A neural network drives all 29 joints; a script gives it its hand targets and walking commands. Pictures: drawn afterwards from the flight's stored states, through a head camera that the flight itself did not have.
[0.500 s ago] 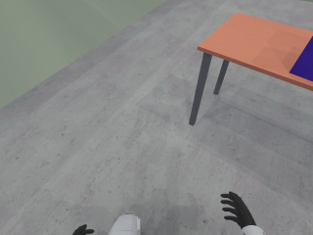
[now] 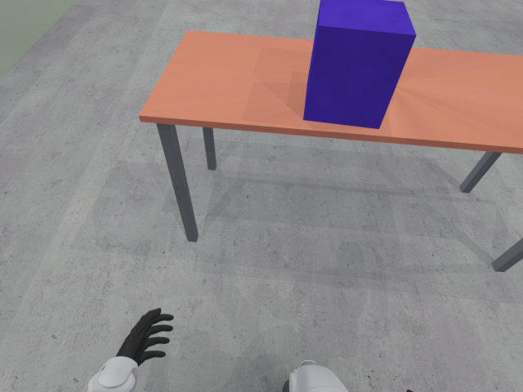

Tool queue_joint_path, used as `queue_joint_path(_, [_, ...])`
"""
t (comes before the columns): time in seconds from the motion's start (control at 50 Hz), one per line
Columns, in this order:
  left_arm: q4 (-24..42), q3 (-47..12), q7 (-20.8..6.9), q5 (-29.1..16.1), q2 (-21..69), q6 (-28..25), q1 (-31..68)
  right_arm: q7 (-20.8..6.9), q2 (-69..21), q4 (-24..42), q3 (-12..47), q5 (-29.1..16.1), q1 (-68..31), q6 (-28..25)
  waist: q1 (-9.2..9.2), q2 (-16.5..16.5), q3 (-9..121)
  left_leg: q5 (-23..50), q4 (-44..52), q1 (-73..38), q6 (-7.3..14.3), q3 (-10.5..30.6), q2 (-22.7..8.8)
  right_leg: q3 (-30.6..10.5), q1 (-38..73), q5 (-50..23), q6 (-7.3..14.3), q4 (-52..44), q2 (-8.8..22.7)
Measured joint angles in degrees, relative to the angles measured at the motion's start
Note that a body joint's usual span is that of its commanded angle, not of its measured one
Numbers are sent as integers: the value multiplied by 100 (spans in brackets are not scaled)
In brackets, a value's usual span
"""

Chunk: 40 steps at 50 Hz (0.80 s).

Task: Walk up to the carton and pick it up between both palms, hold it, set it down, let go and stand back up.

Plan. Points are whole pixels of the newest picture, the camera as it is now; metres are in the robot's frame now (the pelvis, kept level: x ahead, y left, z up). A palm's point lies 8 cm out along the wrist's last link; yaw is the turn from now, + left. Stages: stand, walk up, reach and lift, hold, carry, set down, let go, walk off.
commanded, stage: walk up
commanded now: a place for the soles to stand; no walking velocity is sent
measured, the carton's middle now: (351, 63) +0.87 -0.26 +0.06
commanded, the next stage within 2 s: none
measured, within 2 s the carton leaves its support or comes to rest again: neither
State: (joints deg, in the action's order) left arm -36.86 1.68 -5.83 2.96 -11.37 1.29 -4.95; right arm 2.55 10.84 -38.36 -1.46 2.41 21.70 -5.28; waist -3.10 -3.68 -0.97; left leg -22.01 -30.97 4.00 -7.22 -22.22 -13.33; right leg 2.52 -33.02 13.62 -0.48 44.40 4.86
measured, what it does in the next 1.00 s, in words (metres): walks ahead, turning right: right foot, then left foot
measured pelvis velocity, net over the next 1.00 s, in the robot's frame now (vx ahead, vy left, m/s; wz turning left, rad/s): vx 0.32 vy -0.18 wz -0.31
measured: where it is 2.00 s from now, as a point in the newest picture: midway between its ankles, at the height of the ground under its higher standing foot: (294, 358)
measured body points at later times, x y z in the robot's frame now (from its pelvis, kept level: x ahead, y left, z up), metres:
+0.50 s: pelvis +0.19 -0.07 +0.00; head +0.20 -0.06 +0.45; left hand +0.28 +0.16 -0.13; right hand +0.32 -0.28 -0.10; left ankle +0.29 +0.03 -0.72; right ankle +0.13 -0.12 -0.72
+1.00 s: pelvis +0.32 -0.18 -0.01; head +0.33 -0.20 +0.44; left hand +0.56 -0.06 -0.09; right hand +0.28 -0.42 -0.15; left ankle +0.30 +0.01 -0.69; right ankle +0.38 -0.30 -0.72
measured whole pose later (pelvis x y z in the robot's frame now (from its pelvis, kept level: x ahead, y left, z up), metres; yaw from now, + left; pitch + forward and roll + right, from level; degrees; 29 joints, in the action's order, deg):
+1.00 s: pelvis +0.32 -0.18 -0.01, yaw -18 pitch -2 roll +2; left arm -35.8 0.2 -0.1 2.7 -5.3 -2.5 -8.0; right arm 0.2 10.9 -41.3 -2.5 0.8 22.6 -0.6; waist -2.4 0.3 -3.4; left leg -33.5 -53.1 15.3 -2.3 -1.8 -5.8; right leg 5.4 -26.2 12.4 3.0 40.0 2.9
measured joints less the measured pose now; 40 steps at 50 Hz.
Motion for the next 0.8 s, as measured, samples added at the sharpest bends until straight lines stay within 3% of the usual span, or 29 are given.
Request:
queue_joint_path(0.04, [105,-33,24,31,101,-90,5,-31,87,45,-12,-33,39,107,-20,75,54,-324,-352,-79,-52,-83,-183,97,354,-147,202,-507,-82])
queue_joint_path(0.06, [115,-25,69,49,180,-147,38,-60,147,32,-30,-48,-2,169,22,215,-10,-521,-768,-19,63,16,-402,151,362,-274,305,-368,-238])
queue_joint_path(0.08, [144,-19,134,61,242,-198,49,-111,180,27,-48,-66,-61,243,71,303,-81,-739,-1453,203,194,376,-467,172,316,-126,379,-91,-363])
queue_joint_path(0.14, [235,-25,397,-130,366,-224,-206,-282,255,186,-32,-94,-292,428,282,407,-154,-957,-3687,1237,419,1517,102,32,370,327,502,153,-621])
queue_joint_path(0.2, [202,10,612,-141,333,-214,-623,-308,196,367,44,-96,-607,379,393,496,-204,-575,-4525,2131,543,1740,387,-49,739,270,553,-262,-830])
queue_joint_path(0.3, [-84,171,658,-87,285,-325,-1255,-286,-39,430,196,-28,-923,306,590,554,-96,-143,-3859,2949,539,1778,480,-229,1354,151,682,-1030,-1105])
queue_joint_path(0.4, [-261,222,578,-72,276,-366,-1660,-259,-289,296,265,-18,-1061,288,716,543,44,503,-2236,2999,554,1804,538,-440,1741,235,694,-1380,-1271])
queue_joint_path(0.5, [-300,211,460,-72,218,-277,-1797,-188,-537,250,252,-2,-1003,224,719,398,149,819,-738,2298,794,1613,858,-541,1947,759,671,-1029,-1342])
queue_joint_path(0.54, [-323,226,421,-76,154,-251,-1797,-147,-660,274,230,50,-933,128,644,175,135,982,-567,2017,894,1484,1024,-646,1875,1129,648,-425,-1267])
queue_joint_path(0.6, [-353,171,399,67,118,-123,-1708,-45,-685,372,198,15,-732,67,470,79,115,505,-882,1816,919,1319,936,-502,1184,1757,333,1549,-1236])
queue_joint_path(0.66, [-249,153,355,124,-5,-39,-1485,60,-662,328,96,-13,-400,36,278,-7,107,441,-584,1408,792,1212,817,-319,466,1388,-9,2499,-1010])
queue_joint_path(0.74, [-113,180,290,109,-94,-48,-1029,41,-516,23,-19,-10,33,-35,135,-114,86,528,-26,881,663,1108,749,-268,-143,737,-284,2174,-553])
queue_joint_path(0.8, [-10,146,249,74,1,-84,-709,-17,-352,-181,-85,-33,264,-24,94,-95,66,467,168,593,543,1064,699,-187,-193,247,-289,1223,-226])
